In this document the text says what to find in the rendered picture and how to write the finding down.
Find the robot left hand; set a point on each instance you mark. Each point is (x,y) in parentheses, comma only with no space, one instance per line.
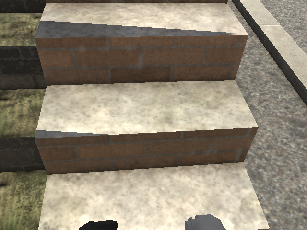
(100,225)

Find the robot right thigh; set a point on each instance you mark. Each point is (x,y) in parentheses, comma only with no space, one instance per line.
(203,222)

